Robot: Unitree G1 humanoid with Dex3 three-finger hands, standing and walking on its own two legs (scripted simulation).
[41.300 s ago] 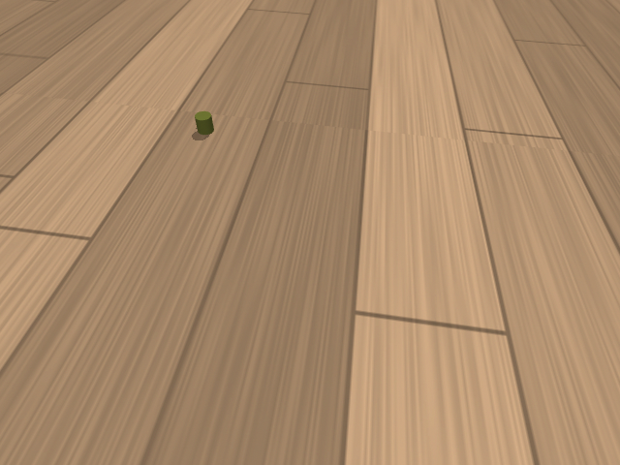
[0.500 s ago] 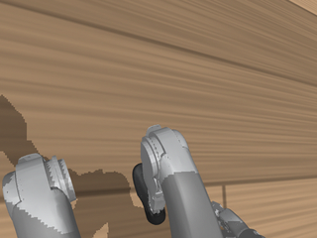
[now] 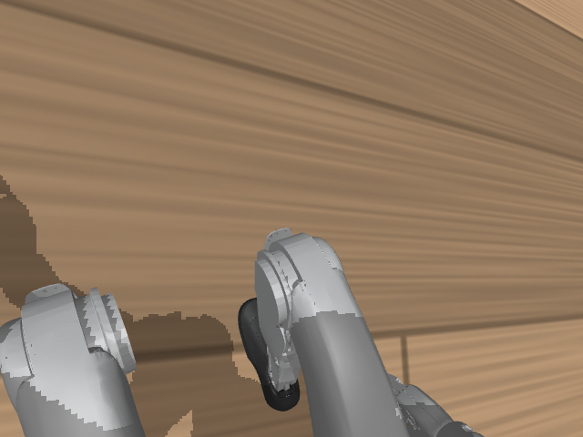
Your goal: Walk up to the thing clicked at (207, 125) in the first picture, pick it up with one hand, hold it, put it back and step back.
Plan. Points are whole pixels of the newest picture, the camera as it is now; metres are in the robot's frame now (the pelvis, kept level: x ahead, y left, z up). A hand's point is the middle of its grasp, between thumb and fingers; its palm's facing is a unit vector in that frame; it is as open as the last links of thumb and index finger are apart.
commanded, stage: open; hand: left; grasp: from above
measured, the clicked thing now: out of the picture +0.42 +0.36 -0.25
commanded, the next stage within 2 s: withdraw in 0.42 s
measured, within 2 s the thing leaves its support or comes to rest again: neither
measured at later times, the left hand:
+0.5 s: hand out of the picture +0.42 +0.35 -0.22, palm faces -0.44 -0.17 -0.88, open 13.9 cm
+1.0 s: hand out of the picture +0.43 +0.38 -0.09, palm faces -0.34 -0.08 -0.94, open 14.2 cm
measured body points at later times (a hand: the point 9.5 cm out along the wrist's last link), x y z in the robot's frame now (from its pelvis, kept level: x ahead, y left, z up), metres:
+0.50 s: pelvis +0.00 +0.00 +0.00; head +0.25 +0.12 +0.35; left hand +0.44 +0.35 -0.17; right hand +0.07 -0.27 -0.06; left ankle +0.06 +0.13 -0.27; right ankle +0.11 -0.13 -0.27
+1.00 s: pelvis +0.00 +0.00 +0.04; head +0.22 +0.09 +0.42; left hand +0.44 +0.38 -0.04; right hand +0.11 -0.26 -0.07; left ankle +0.06 +0.13 -0.27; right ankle +0.11 -0.13 -0.27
